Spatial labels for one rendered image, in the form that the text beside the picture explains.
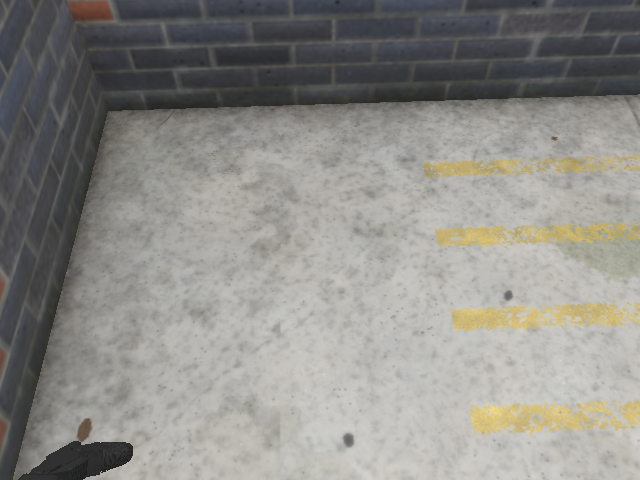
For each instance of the robot left hand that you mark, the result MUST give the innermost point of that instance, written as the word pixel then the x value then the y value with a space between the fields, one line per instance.
pixel 76 462

